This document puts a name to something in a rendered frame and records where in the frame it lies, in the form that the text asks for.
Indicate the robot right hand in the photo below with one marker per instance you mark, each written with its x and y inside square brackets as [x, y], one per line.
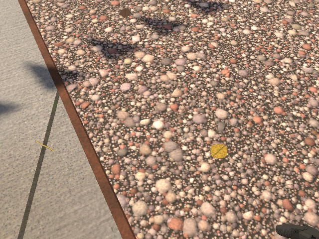
[294, 231]

